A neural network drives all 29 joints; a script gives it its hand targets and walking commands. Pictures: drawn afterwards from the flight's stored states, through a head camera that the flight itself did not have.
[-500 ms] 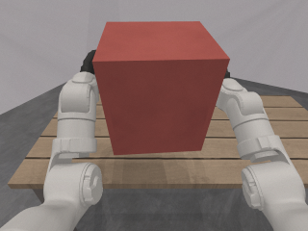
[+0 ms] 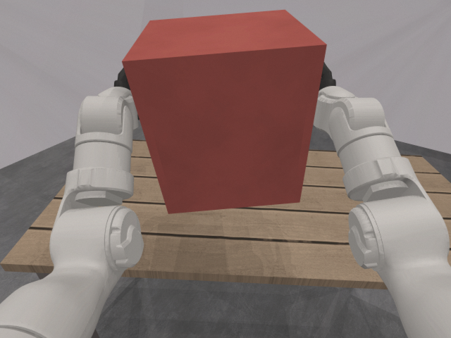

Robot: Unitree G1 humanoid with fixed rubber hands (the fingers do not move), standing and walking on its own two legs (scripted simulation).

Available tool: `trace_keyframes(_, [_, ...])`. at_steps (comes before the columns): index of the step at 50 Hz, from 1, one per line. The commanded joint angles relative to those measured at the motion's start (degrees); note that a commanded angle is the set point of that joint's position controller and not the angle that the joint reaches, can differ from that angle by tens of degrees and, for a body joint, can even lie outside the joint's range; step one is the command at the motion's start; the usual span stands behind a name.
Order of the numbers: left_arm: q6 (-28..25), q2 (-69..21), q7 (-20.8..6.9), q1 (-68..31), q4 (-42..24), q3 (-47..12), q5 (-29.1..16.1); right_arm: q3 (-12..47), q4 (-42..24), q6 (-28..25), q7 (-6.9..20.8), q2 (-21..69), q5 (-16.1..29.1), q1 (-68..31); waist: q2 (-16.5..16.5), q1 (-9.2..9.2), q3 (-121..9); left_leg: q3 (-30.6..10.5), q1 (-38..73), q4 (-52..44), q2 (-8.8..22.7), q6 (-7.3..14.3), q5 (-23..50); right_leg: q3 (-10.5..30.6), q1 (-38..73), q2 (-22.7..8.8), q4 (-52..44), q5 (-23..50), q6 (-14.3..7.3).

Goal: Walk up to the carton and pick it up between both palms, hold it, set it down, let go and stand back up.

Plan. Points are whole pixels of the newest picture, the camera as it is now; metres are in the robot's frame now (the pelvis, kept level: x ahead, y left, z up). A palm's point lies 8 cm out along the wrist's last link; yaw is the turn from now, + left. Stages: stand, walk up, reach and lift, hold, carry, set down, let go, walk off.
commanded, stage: hold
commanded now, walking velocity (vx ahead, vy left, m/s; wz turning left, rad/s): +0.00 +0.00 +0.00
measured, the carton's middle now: (226, 112) +0.39 +0.01 +0.29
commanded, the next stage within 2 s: none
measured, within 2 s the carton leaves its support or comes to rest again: neither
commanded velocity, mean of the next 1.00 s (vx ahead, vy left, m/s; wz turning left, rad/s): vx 0.00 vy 0.00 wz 0.00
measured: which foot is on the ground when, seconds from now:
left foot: down 0.00-1.00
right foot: down 0.00-1.00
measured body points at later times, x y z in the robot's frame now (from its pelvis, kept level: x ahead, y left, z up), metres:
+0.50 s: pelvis -0.01 +0.02 +0.00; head -0.09 +0.04 +0.44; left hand +0.39 +0.19 +0.32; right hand +0.38 -0.13 +0.34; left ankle -0.02 +0.12 -0.75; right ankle +0.02 -0.07 -0.75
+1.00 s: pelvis +0.01 +0.00 +0.00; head -0.08 -0.01 +0.44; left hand +0.39 +0.19 +0.33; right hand +0.39 -0.14 +0.33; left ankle -0.02 +0.12 -0.75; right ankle +0.02 -0.08 -0.75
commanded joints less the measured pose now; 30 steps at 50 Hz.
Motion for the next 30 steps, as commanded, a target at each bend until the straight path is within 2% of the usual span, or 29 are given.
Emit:
trace_keyframes(1, [-3.0, -24.1, -11.9, -40.8, -10.3, -10.8, -7.9, 10.7, -24.1, -0.7, 4.7, 36.5, 12.5, -43.1, -1.5, 1.77, -19.0, 0.1, -7.6, -2.4, -2.6, 0.1, 11.4, 8.1, 26.4, -7.5, 3.6, 27.3, 6.8])
trace_keyframes(3, [-3.1, -24.6, -12.3, -41.3, -13.0, -12.1, -8.9, 12.4, -28.0, -0.4, 3.6, 37.7, 13.9, -43.7, -2.2, 1.44, -20.6, 0.0, -6.8, -2.0, -2.7, -0.1, 13.7, 7.8, 27.5, -7.3, 4.5, 32.2, 7.2])
trace_keyframes(4, [-3.2, -25.8, -12.1, -41.5, -13.5, -12.7, -9.6, 12.9, -30.2, -0.5, 3.4, 38.0, 14.3, -44.8, -2.6, 1.29, -21.1, -0.4, -6.9, -1.9, -2.5, -0.1, 14.4, 7.6, 27.5, -7.1, 4.6, 32.2, 7.1])
trace_keyframes(5, [-3.1, -26.2, -12.1, -41.5, -14.8, -14.3, -10.8, 13.7, -33.2, -0.4, 2.8, 38.3, 14.8, -45.0, -3.1, 0.53, -22.0, -0.3, -6.0, -1.4, -2.6, -0.4, 15.4, 7.3, 27.6, -6.8, 5.0, 34.8, 7.2])
trace_keyframes(7, [-2.8, -27.4, -11.8, -42.2, -17.7, -15.7, -12.0, 14.5, -36.9, -0.1, 2.3, 39.0, 15.7, -45.5, -3.4, -0.06, -23.8, -0.6, -4.5, -0.9, -2.5, -0.5, 16.9, 6.8, 27.5, -6.2, 5.3, 35.3, 7.1])
trace_keyframes(9, [-2.3, -27.3, -11.9, -41.7, -18.8, -16.1, -12.6, 14.7, -37.6, 0.8, 1.7, 39.1, 15.8, -43.8, -3.6, -0.91, -23.4, -0.6, -3.7, -0.7, -2.4, -0.6, 16.9, 6.8, 26.9, -6.0, 4.8, 34.2, 7.0])
trace_keyframes(10, [-2.2, -28.0, -11.7, -43.1, -19.7, -17.0, -13.2, 13.7, -37.1, 1.1, 1.7, 38.5, 15.1, -44.0, -2.3, -1.67, -23.0, -0.9, -3.2, -0.9, -2.1, -0.9, 16.5, 6.3, 25.6, -5.6, 4.7, 32.5, 6.6])
trace_keyframes(13, [-0.9, -28.4, -12.1, -42.3, -14.9, -17.1, -12.4, 11.0, -33.1, 2.1, 2.3, 35.4, 13.2, -44.1, 0.1, -2.49, -16.7, -1.7, -4.8, -2.4, -0.7, -1.4, 10.6, 5.9, 19.7, -4.7, 3.1, 19.3, 4.6])
trace_keyframes(15, [-0.2, -29.6, -12.3, -44.1, -14.9, -17.9, -12.0, 9.0, -29.2, 2.6, 3.4, 33.8, 12.4, -44.1, 3.2, -2.37, -15.2, -2.2, -5.3, -3.3, 0.3, -1.9, 8.6, 5.1, 17.7, -3.7, 3.4, 12.4, 3.0])
trace_keyframes(16, [0.1, -30.5, -12.3, -44.8, -14.0, -18.4, -12.4, 8.0, -28.5, 2.6, 4.0, 32.2, 12.0, -45.0, 4.1, -2.94, -13.7, -2.7, -5.9, -4.1, 1.0, -2.2, 7.0, 4.7, 16.4, -3.2, 3.4, 9.6, 2.5])
trace_keyframes(17, [0.1, -31.0, -12.1, -46.3, -13.4, -18.8, -12.6, 7.4, -27.9, 2.6, 4.8, 31.8, 11.7, -46.4, 5.3, -2.33, -13.5, -3.1, -7.7, -5.3, 1.5, -2.2, 4.5, 4.4, 16.3, -2.7, 3.7, 7.4, 2.1])
trace_keyframes(18, [-0.1, -32.2, -11.9, -48.9, -13.1, -20.1, -13.3, 5.9, -25.0, 2.7, 5.6, 30.6, 11.3, -47.3, 7.8, -2.94, -13.4, -3.9, -9.9, -6.9, 2.7, -2.6, 1.5, 3.9, 16.5, -2.1, 4.8, 6.0, 1.5])
trace_keyframes(19, [-0.2, -32.0, -11.7, -49.0, -10.5, -19.0, -12.9, 4.6, -23.2, 2.7, 6.3, 30.5, 10.5, -48.1, 8.4, -2.52, -12.2, -3.9, -11.7, -7.4, 2.8, -2.3, -1.1, 4.3, 16.2, -2.3, 4.5, 3.8, 1.5])
trace_keyframes(20, [-0.4, -33.3, -11.3, -50.4, -11.1, -20.3, -13.9, 3.3, -22.9, 2.5, 7.1, 29.4, 10.4, -49.1, 9.9, -2.86, -13.1, -4.6, -13.5, -8.5, 3.6, -2.7, -3.0, 4.3, 16.9, -2.0, 5.3, 3.8, 1.2])
trace_keyframes(23, [-1.2, -35.0, -9.6, -52.6, -13.3, -21.6, -15.4, 2.6, -21.4, 1.7, 8.9, 28.5, 10.8, -50.3, 12.4, -2.29, -17.1, -5.5, -15.0, -8.4, 4.7, -2.8, -2.1, 4.1, 18.9, -0.9, 7.4, 6.0, 1.4])
trace_keyframes(24, [-1.5, -34.9, -8.9, -54.0, -14.7, -21.4, -15.7, 3.1, -20.8, 1.8, 9.5, 29.5, 11.5, -50.6, 11.7, -1.32, -19.5, -5.5, -13.6, -7.5, 4.5, -2.9, 0.4, 4.5, 19.3, -1.2, 7.3, 7.0, 1.4])
trace_keyframes(26, [-1.2, -34.1, -8.2, -52.5, -13.1, -19.7, -14.3, 2.7, -15.3, 2.3, 10.3, 28.6, 11.5, -48.5, 12.4, -0.10, -19.1, -5.3, -10.5, -6.3, 4.6, -3.6, 4.1, 5.3, 17.0, -1.6, 6.4, 7.2, 1.1])
trace_keyframes(30, [0.0, -29.6, -8.6, -47.4, -7.1, -13.5, -10.0, 1.8, -9.5, 3.2, 11.3, 26.5, 10.0, -46.5, 7.7, 1.60, -13.9, -5.1, -12.8, -7.6, 4.6, -2.0, 0.1, 6.0, 17.7, -2.5, 5.3, 6.2, 1.4])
